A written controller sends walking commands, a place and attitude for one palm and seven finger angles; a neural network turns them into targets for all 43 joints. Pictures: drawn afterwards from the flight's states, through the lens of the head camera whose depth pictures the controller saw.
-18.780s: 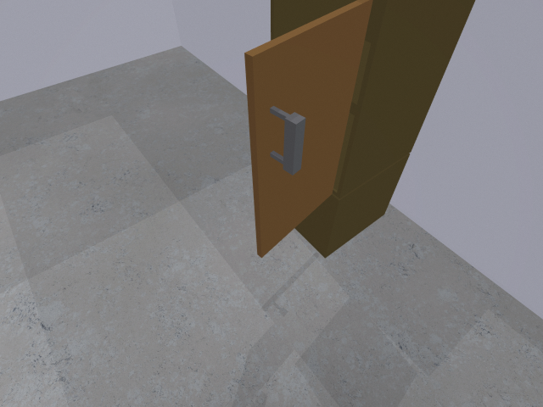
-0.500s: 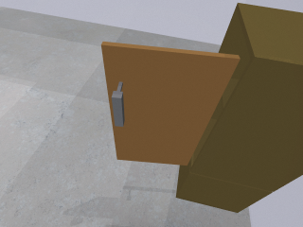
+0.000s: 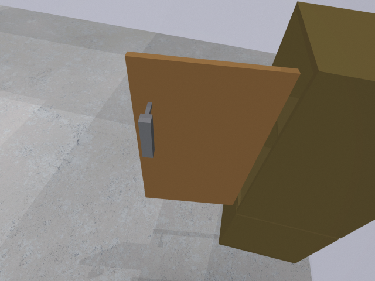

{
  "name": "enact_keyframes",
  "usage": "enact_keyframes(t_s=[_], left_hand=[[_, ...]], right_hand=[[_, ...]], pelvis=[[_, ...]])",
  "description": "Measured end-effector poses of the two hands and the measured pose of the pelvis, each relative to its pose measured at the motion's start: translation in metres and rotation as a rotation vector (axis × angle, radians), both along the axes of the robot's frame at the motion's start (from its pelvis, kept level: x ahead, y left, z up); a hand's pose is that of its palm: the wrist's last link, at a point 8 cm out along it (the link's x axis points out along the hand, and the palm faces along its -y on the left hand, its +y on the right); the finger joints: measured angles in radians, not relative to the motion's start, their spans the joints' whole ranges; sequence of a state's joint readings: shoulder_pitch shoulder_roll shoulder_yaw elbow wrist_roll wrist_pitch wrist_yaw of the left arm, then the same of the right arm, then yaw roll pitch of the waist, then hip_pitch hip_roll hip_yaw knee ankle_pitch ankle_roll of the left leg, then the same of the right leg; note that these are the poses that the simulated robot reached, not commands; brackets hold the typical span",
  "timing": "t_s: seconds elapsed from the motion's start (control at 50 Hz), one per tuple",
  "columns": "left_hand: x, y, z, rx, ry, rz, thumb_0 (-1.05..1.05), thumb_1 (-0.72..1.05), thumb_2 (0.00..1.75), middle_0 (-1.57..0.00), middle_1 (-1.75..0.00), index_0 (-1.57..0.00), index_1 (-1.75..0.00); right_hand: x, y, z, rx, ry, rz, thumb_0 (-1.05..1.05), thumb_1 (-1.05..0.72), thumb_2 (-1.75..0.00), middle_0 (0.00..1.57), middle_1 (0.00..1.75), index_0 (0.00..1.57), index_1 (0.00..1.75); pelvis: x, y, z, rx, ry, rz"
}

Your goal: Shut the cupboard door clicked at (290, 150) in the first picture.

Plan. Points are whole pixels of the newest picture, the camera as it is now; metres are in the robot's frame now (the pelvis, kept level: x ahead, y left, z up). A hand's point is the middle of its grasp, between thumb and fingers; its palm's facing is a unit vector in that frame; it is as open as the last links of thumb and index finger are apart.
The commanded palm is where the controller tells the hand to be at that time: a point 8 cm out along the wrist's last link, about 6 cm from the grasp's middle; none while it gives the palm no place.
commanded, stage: look again from close up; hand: left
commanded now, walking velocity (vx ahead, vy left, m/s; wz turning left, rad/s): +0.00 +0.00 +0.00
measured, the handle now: (148, 130) +0.43 +0.13 +0.07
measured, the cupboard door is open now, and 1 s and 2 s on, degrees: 99 99 99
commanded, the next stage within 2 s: raise the hand and make a fist in 0.16 s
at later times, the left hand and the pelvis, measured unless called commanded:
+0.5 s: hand (113, 231) +0.21 +0.16 +0.02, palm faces +0.16 -0.98 -0.07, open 6.9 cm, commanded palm +0.10 +0.22 -0.05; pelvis -0.03 -0.02 -0.03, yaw +3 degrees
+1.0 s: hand (131, 246) +0.19 +0.13 -0.01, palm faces -0.13 -0.99 -0.04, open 4.6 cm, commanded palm +0.14 +0.20 +0.00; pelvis -0.01 -0.05 -0.08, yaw +4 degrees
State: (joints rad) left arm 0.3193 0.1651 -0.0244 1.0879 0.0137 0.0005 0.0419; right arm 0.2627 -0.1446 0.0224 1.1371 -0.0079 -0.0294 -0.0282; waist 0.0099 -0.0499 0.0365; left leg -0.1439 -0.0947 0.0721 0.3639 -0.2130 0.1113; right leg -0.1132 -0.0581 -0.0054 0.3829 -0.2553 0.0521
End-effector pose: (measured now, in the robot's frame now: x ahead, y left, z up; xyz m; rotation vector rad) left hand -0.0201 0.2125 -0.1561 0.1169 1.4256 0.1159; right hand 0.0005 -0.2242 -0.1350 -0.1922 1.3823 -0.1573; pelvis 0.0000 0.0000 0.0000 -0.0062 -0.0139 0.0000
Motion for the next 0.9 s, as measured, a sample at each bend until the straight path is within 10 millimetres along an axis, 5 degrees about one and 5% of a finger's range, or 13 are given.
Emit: enact_keyframes(t_s=[0.28, 0.32, 0.38, 0.44, 0.52, 0.6, 0.7, 0.74, 0.8, 0.9], left_hand=[[-0.001, -0.007, -0.001, -0.003, -0.01, -0.002, 0.0, 0.91, 0.9, -0.2, -0.3, -0.2, -0.3], [0.029, 0.004, 0.017, 0.036, -0.179, 0.072, 0.01, 0.92, 0.9, -0.21, -0.3, -0.2, -0.3], [0.099, 0.021, 0.084, 0.131, -0.634, 0.091, 0.03, 0.94, 0.9, -0.22, -0.31, -0.21, -0.31], [0.161, 0.016, 0.149, 0.134, -1.038, 0.048, 0.02, 0.94, 0.9, -0.23, -0.33, -0.23, -0.34], [0.201, -0.005, 0.178, -0.003, -1.4, -0.039, 0.01, 0.93, 0.9, -0.28, -0.39, -0.27, -0.39], [0.184, -0.019, 0.142, -0.167, -1.467, -0.132, 0.0, 0.92, 0.9, -0.34, -0.45, -0.34, -0.46], [0.126, -0.006, 0.084, -0.133, -1.263, -0.055, 0.01, 0.91, 0.9, -0.44, -0.55, -0.43, -0.55], [0.108, 0.003, 0.089, -0.054, -1.258, -0.006, 0.02, 0.91, 0.9, -0.47, -0.59, -0.47, -0.59], [0.103, 0.008, 0.123, 0.052, -1.389, 0.01, 0.02, 0.91, 0.9, -0.53, -0.65, -0.52, -0.65], [0.146, -0.013, 0.168, -0.003, -1.597, -0.132, 0.02, 0.91, 0.9, -0.61, -0.75, -0.61, -0.75]], right_hand=[[0.005, -0.005, 0.001, -0.007, -0.021, 0.007, 0.01, -0.91, -0.9, 0.2, 0.3, 0.2, 0.3], [0.012, -0.01, 0.008, -0.03, -0.136, 0.011, 0.01, -0.92, -0.9, 0.2, 0.3, 0.2, 0.3], [0.029, -0.017, 0.02, -0.036, -0.344, 0.045, 0.01, -0.91, -0.9, 0.2, 0.3, 0.2, 0.3], [0.054, -0.028, 0.02, -0.011, -0.513, 0.096, 0.01, -0.91, -0.9, 0.2, 0.3, 0.2, 0.3], [0.092, -0.044, 0.02, -0.019, -0.694, 0.133, 0.01, -0.9, -0.9, 0.2, 0.3, 0.2, 0.3], [0.126, -0.059, 0.031, -0.052, -0.823, 0.163, 0.01, -0.9, -0.9, 0.2, 0.3, 0.2, 0.3], [0.167, -0.068, 0.04, -0.096, -0.909, 0.26, 0.01, -0.9, -0.9, 0.2, 0.3, 0.2, 0.3], [0.182, -0.064, 0.039, -0.095, -0.925, 0.302, 0.01, -0.9, -0.9, 0.2, 0.3, 0.2, 0.3], [0.201, -0.05, 0.03, -0.061, -0.934, 0.353, 0.01, -0.9, -0.9, 0.2, 0.3, 0.2, 0.3], [0.213, -0.022, 0.007, 0.042, -0.918, 0.344, 0.01, -0.9, -0.9, 0.2, 0.3, 0.2, 0.3]], pelvis=[[0.0, -0.004, 0.0, -0.004, -0.003, 0.004], [-0.006, -0.006, -0.002, -0.004, -0.008, 0.026], [-0.009, -0.011, -0.001, 0.001, -0.003, 0.046], [-0.017, -0.013, -0.011, 0.011, 0.007, 0.068], [-0.029, -0.021, -0.034, 0.02, 0.065, 0.051], [-0.036, -0.035, -0.059, 0.024, 0.121, 0.032], [-0.037, -0.046, -0.083, 0.007, 0.17, 0.045], [-0.035, -0.049, -0.087, -0.008, 0.179, 0.06], [-0.03, -0.05, -0.09, -0.032, 0.188, 0.083], [-0.024, -0.049, -0.09, -0.053, 0.205, 0.094]])
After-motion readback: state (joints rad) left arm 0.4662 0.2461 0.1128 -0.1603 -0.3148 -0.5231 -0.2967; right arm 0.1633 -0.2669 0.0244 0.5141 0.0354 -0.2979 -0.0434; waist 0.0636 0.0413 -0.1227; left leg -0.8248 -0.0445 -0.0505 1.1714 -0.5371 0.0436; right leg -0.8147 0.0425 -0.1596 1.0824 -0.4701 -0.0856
